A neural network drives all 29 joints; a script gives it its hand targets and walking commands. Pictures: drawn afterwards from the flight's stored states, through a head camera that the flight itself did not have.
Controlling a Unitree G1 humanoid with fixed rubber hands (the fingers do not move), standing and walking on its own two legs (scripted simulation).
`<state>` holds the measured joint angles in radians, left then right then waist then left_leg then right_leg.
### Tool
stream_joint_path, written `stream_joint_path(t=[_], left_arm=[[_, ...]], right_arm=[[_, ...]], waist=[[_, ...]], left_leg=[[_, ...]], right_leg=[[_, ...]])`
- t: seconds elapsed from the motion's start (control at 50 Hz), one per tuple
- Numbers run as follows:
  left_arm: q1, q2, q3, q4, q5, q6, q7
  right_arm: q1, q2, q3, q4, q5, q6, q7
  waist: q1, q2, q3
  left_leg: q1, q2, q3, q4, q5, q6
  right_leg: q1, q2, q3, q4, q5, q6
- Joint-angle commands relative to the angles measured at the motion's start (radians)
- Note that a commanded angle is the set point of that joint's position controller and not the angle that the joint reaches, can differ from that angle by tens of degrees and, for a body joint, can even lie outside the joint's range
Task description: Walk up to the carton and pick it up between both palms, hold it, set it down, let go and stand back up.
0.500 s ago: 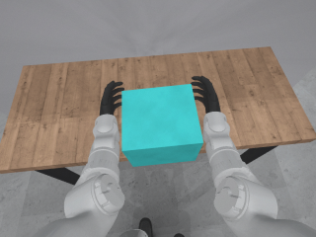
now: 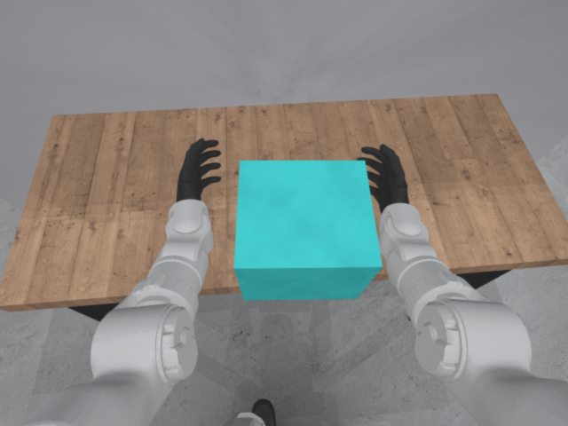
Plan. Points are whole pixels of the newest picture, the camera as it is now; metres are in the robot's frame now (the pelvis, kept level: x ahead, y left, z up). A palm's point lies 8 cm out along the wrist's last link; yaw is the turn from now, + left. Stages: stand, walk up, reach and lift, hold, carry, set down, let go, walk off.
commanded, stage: set down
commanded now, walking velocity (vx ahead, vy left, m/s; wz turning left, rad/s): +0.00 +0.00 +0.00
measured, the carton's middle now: (301, 233) +0.38 +0.02 -0.02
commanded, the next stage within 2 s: none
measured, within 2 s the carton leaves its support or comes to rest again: neither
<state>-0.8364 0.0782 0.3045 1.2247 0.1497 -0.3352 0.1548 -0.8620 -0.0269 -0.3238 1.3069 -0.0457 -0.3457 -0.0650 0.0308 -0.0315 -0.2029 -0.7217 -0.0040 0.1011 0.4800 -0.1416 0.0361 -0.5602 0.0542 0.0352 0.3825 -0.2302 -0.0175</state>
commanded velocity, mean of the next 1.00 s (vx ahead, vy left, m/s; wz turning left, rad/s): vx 0.00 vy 0.00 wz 0.00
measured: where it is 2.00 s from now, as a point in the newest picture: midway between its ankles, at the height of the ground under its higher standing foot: outside the picture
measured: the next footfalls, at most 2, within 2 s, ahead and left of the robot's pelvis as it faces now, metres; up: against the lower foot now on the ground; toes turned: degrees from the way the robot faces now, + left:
none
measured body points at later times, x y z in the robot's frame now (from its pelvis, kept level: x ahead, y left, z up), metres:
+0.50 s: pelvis -0.06 +0.00 +0.00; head +0.00 +0.02 +0.44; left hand +0.31 +0.18 -0.01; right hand +0.33 -0.18 +0.01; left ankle +0.01 +0.07 -0.73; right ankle -0.06 -0.12 -0.73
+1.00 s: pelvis -0.06 -0.01 +0.00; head +0.00 +0.01 +0.45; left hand +0.23 +0.19 -0.03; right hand +0.26 -0.19 -0.01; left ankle +0.01 +0.07 -0.73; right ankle -0.06 -0.12 -0.73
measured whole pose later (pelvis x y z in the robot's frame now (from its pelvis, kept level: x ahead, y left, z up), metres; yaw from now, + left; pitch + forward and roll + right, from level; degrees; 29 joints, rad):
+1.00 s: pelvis -0.06 -0.01 +0.00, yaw +0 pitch +12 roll -2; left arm -0.11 0.09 0.03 0.55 -0.02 -0.20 0.13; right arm -0.16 -0.15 0.00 0.61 0.26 -0.26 0.01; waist 0.04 -0.01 -0.11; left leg -0.58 0.02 0.10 0.47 -0.11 0.04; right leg -0.47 0.08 0.03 0.46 -0.20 -0.01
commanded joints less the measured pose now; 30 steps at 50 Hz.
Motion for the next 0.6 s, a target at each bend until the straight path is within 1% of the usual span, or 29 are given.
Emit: stream_joint_path(t=[0.0, 0.02, 0.04, 0.06, 0.08, 0.1, 0.12, 0.14, 0.16, 0.18, 0.2, 0.22, 0.24, 0.26, 0.28, 0.3, 0.32, 0.34, 0.36, 0.38, 0.42, 0.44, 0.46, 0.48, 0.5, 0.52, 0.54, 0.56, 0.58], left_arm=[[-0.147, 0.042, -0.097, -0.19, -0.039, -0.002, -0.016], [-0.163, 0.059, -0.089, -0.209, -0.045, -0.009, -0.014], [-0.084, 0.052, -0.093, -0.241, -0.049, -0.008, -0.022], [-0.072, 0.055, -0.114, -0.303, -0.053, -0.015, -0.018], [-0.114, 0.071, -0.11, -0.347, -0.063, -0.029, -0.01], [-0.059, 0.066, -0.12, -0.398, -0.075, -0.037, -0.008], [-0.024, 0.069, -0.13, -0.448, -0.082, -0.047, -0.009], [-0.07, 0.09, -0.136, -0.459, -0.1, -0.06, -0.013], [-0.032, 0.085, -0.153, -0.478, -0.117, -0.068, -0.014], [0.002, 0.076, -0.174, -0.548, -0.12, -0.075, -0.013], [-0.019, 0.091, -0.177, -0.55, -0.136, -0.077, -0.02], [-0.065, 0.09, -0.204, -0.554, -0.152, -0.086, -0.018], [-0.092, 0.104, -0.216, -0.496, -0.175, -0.087, -0.024], [-0.002, 0.089, -0.236, -0.532, -0.184, -0.08, -0.031], [-0.039, 0.089, -0.254, -0.54, -0.185, -0.077, -0.029], [0.003, 0.09, -0.255, -0.54, -0.182, -0.071, -0.028], [-0.081, 0.099, -0.268, -0.532, -0.195, -0.076, -0.02], [-0.051, 0.105, -0.258, -0.489, -0.202, -0.064, -0.02], [-0.03, 0.118, -0.26, -0.476, -0.209, -0.055, -0.015], [-0.01, 0.136, -0.243, -0.441, -0.207, -0.051, -0.012], [-0.009, 0.163, -0.229, -0.413, -0.212, -0.033, -0.01], [0.031, 0.159, -0.213, -0.372, -0.202, -0.029, -0.01], [0.081, 0.157, -0.212, -0.418, -0.198, -0.02, -0.006], [0.057, 0.156, -0.226, -0.445, -0.201, -0.019, -0.006], [0.079, 0.159, -0.22, -0.465, -0.201, -0.015, -0.004], [0.0, 0.164, -0.231, -0.476, -0.215, -0.01, 0.0], [0.038, 0.156, -0.242, -0.472, -0.215, -0.006, 0.001], [0.065, 0.149, -0.254, -0.525, -0.221, -0.002, 0.008], [0.059, 0.14, -0.258, -0.502, -0.22, 0.001, 0.008]], right_arm=[[-0.186, -0.242, 0.151, -0.084, 0.09, -0.126, 0.01], [-0.203, -0.248, 0.163, -0.113, 0.1, -0.131, 0.01], [-0.135, -0.237, 0.2, -0.156, 0.123, -0.148, 0.01], [-0.126, -0.257, 0.187, -0.17, 0.117, -0.158, 0.01], [-0.177, -0.266, 0.193, -0.215, 0.138, -0.162, 0.015], [-0.146, -0.258, 0.221, -0.272, 0.153, -0.175, 0.019], [-0.107, -0.266, 0.238, -0.299, 0.166, -0.179, 0.02], [-0.146, -0.278, 0.246, -0.33, 0.195, -0.175, 0.027], [-0.112, -0.275, 0.272, -0.373, 0.22, -0.173, 0.031], [-0.083, -0.287, 0.278, -0.409, 0.23, -0.174, 0.033], [-0.097, -0.278, 0.304, -0.434, 0.242, -0.159, 0.033], [-0.127, -0.283, 0.293, -0.437, 0.251, -0.138, 0.039], [-0.147, -0.267, 0.323, -0.439, 0.265, -0.115, 0.043], [-0.057, -0.251, 0.361, -0.488, 0.284, -0.103, 0.045], [-0.081, -0.266, 0.347, -0.487, 0.284, -0.087, 0.05], [-0.05, -0.266, 0.367, -0.478, 0.295, -0.072, 0.052], [-0.101, -0.268, 0.348, -0.455, 0.29, -0.05, 0.055], [-0.084, -0.256, 0.369, -0.435, 0.304, -0.02, 0.06], [-0.083, -0.261, 0.382, -0.448, 0.308, -0.008, 0.061], [-0.062, -0.255, 0.388, -0.423, 0.307, 0.007, 0.062], [-0.068, -0.272, 0.394, -0.432, 0.318, 0.03, 0.063], [-0.041, -0.247, 0.406, -0.41, 0.322, 0.04, 0.064], [0.014, -0.252, 0.404, -0.461, 0.332, 0.04, 0.065], [0.003, -0.274, 0.382, -0.458, 0.33, 0.041, 0.06], [0.03, -0.268, 0.373, -0.47, 0.328, 0.04, 0.058], [-0.052, -0.279, 0.356, -0.49, 0.326, 0.051, 0.055], [-0.002, -0.281, 0.356, -0.48, 0.323, 0.054, 0.057], [0.02, -0.293, 0.34, -0.512, 0.325, 0.055, 0.059], [0.014, -0.282, 0.36, -0.509, 0.329, 0.06, 0.061]], waist=[[0.09, 0.16, -0.695], [0.101, 0.144, -0.716], [0.115, 0.137, -0.706], [0.097, 0.141, -0.711], [0.119, 0.138, -0.763], [0.125, 0.126, -0.773], [0.121, 0.134, -0.756], [0.118, 0.128, -0.764], [0.118, 0.116, -0.772], [0.094, 0.131, -0.783], [0.1, 0.118, -0.756], [0.067, 0.122, -0.742], [0.072, 0.106, -0.682], [0.065, 0.09, -0.65], [0.046, 0.102, -0.631], [0.056, 0.094, -0.585], [0.045, 0.1, -0.576], [0.062, 0.071, -0.505], [0.073, 0.057, -0.488], [0.086, 0.034, -0.448], [0.083, 0.011, -0.415], [0.099, -0.002, -0.375], [0.098, -0.001, -0.382], [0.079, 0.025, -0.389], [0.076, 0.025, -0.386], [0.063, 0.029, -0.419], [0.053, 0.023, -0.402], [0.053, 0.032, -0.418], [0.061, 0.028, -0.397]], left_leg=[[0.84, 0.132, -0.109, 0.16, 1.041, -0.139], [0.843, 0.128, -0.102, 0.164, 1.033, -0.134], [0.849, 0.121, -0.098, 0.166, 1.061, -0.128], [0.855, 0.126, -0.109, 0.163, 1.083, -0.132], [0.848, 0.12, -0.096, 0.158, 1.048, -0.136], [0.839, 0.118, -0.1, 0.168, 1.072, -0.133], [0.855, 0.113, -0.103, 0.169, 1.09, -0.128], [0.826, 0.104, -0.097, 0.165, 1.014, -0.127], [0.825, 0.104, -0.102, 0.166, 1.0, -0.122], [0.848, 0.1, -0.107, 0.16, 0.985, -0.125], [0.804, 0.095, -0.1, 0.163, 0.912, -0.113], [0.793, 0.091, -0.107, 0.146, 0.779, -0.114], [0.745, 0.08, -0.101, 0.135, 0.637, -0.106], [0.749, 0.075, -0.106, 0.114, 0.555, -0.097], [0.747, 0.075, -0.113, 0.093, 0.456, -0.101], [0.729, 0.073, -0.111, 0.08, 0.381, -0.099], [0.708, 0.076, -0.116, 0.059, 0.268, -0.1], [0.653, 0.071, -0.105, 0.042, 0.171, -0.086], [0.647, 0.071, -0.106, 0.036, 0.128, -0.081], [0.62, 0.067, -0.099, 0.034, 0.105, -0.073], [0.617, 0.066, -0.104, 0.023, 0.068, -0.066], [0.603, 0.065, -0.1, 0.02, 0.052, -0.058], [0.623, 0.066, -0.109, 0.017, 0.064, -0.059], [0.627, 0.063, -0.116, 0.011, 0.039, -0.066], [0.634, 0.063, -0.125, 0.012, 0.031, -0.068], [0.624, 0.066, -0.124, 0.01, -0.004, -0.073], [0.65, 0.069, -0.136, 0.003, -0.029, -0.071], [0.663, 0.073, -0.145, 0.001, -0.021, -0.078], [0.67, 0.073, -0.141, -0.001, -0.052, -0.072]], right_leg=[[-0.155, 0.033, -0.051, -0.012, 0.331, -0.008], [-0.14, 0.032, -0.048, -0.015, 0.334, -0.007], [-0.11, 0.032, -0.045, -0.006, 0.397, 0.0], [-0.11, 0.037, -0.051, -0.003, 0.386, 0.0], [-0.113, 0.038, -0.048, -0.009, 0.353, -0.003], [-0.095, 0.041, -0.045, 0.0, 0.379, -0.005], [-0.101, 0.04, -0.048, 0.015, 0.389, 0.004], [-0.101, 0.032, -0.043, 0.001, 0.357, 0.005], [-0.081, 0.029, -0.038, 0.011, 0.37, 0.007], [-0.076, 0.03, -0.048, 0.015, 0.383, 0.015], [-0.079, 0.021, -0.033, 0.006, 0.357, 0.012], [-0.112, 0.015, -0.043, 0.014, 0.27, 0.017], [-0.116, 0.003, -0.039, 0.02, 0.208, 0.022], [-0.061, -0.001, -0.039, 0.031, 0.245, 0.036], [-0.084, -0.001, -0.052, 0.042, 0.191, 0.043], [-0.071, -0.005, -0.048, 0.037, 0.162, 0.043], [-0.103, -0.012, -0.047, 0.036, 0.067, 0.044], [-0.099, -0.019, -0.039, 0.035, 0.014, 0.041], [-0.092, -0.024, -0.036, 0.033, -0.012, 0.043], [-0.078, -0.029, -0.027, 0.028, -0.036, 0.046], [-0.06, -0.04, -0.028, 0.022, -0.062, 0.054], [-0.05, -0.047, -0.014, 0.018, -0.085, 0.053], [-0.018, -0.047, -0.017, 0.028, -0.059, 0.055], [-0.017, -0.049, -0.02, 0.029, -0.078, 0.052], [-0.011, -0.049, -0.023, 0.033, -0.067, 0.051], [-0.029, -0.047, -0.029, 0.038, -0.095, 0.05], [-0.035, -0.045, -0.031, 0.032, -0.099, 0.047], [-0.033, -0.039, -0.036, 0.037, -0.082, 0.043], [-0.055, -0.042, -0.032, 0.03, -0.115, 0.04]])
